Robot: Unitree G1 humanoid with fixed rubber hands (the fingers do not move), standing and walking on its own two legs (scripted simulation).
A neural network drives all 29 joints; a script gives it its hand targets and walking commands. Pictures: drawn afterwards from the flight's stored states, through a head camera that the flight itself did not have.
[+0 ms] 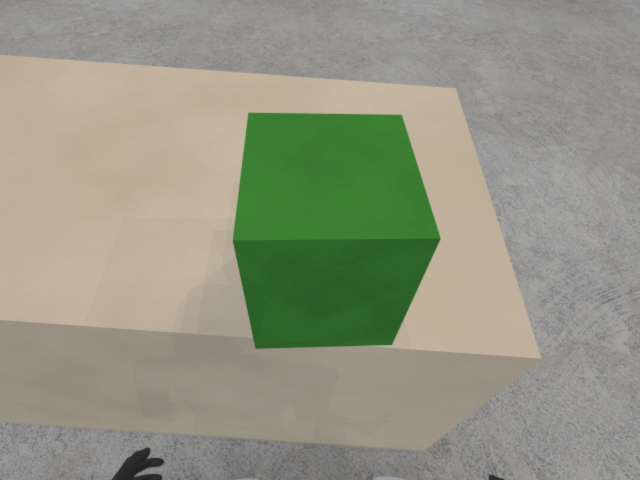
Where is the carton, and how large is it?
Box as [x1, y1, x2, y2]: [233, 113, 440, 348]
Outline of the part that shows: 248,113 233,234 233,243 255,348 391,344 440,238 401,115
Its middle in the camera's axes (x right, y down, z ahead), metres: +0.01 +0.00 +0.53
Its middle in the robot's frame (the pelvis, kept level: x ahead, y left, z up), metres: +0.40 +0.01 +0.06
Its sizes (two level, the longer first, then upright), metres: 0.210 0.200 0.250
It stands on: a pedestal, 0.70 m high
